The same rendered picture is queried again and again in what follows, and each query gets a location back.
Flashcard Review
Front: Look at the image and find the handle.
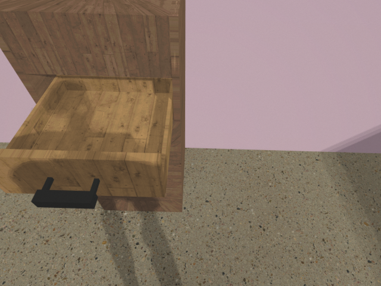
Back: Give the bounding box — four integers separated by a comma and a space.
31, 177, 100, 209

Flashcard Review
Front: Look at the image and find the drawer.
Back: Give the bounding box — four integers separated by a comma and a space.
0, 74, 174, 197

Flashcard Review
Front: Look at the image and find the cabinet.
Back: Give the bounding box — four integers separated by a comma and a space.
0, 0, 185, 212

